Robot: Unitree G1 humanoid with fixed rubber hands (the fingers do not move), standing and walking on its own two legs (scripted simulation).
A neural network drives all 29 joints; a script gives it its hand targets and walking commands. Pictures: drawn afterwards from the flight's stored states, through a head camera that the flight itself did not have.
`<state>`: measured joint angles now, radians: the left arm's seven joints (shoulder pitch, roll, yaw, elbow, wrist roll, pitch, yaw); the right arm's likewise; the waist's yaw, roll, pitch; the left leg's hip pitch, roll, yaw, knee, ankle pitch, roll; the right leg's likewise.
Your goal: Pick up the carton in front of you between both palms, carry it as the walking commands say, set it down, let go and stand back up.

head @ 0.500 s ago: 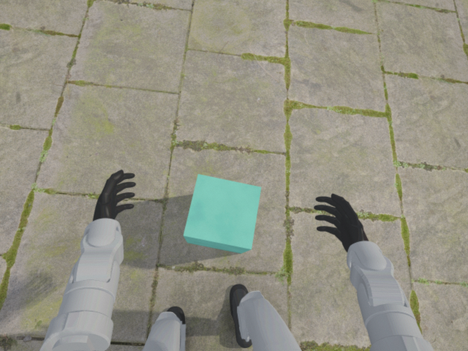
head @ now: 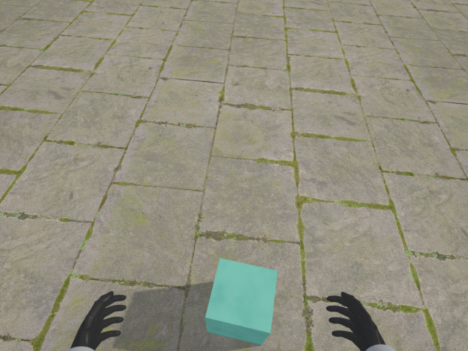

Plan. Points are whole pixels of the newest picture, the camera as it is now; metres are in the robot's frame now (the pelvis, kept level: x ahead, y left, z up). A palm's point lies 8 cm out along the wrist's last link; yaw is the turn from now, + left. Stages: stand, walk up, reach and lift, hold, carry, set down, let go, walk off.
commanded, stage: let go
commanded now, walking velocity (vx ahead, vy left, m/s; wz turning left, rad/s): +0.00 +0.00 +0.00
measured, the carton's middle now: (240, 302) +0.38 -0.07 -0.65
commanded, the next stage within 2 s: stand in 0.46 s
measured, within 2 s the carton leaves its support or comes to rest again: neither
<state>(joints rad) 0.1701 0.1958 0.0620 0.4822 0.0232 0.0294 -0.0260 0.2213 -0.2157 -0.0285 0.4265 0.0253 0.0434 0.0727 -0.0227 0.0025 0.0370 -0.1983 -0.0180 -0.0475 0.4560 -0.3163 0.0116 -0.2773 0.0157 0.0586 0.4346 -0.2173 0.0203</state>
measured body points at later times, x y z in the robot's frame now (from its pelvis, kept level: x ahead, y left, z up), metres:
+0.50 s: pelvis -0.01 -0.01 +0.00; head -0.01 -0.02 +0.45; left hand +0.16 +0.22 -0.08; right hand +0.16 -0.26 -0.08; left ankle -0.05 +0.11 -0.74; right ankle +0.00 -0.13 -0.74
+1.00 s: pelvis +0.01 -0.03 +0.00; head +0.01 -0.05 +0.45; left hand +0.12 +0.27 -0.10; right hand +0.15 -0.31 -0.11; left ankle -0.05 +0.11 -0.74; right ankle +0.00 -0.13 -0.74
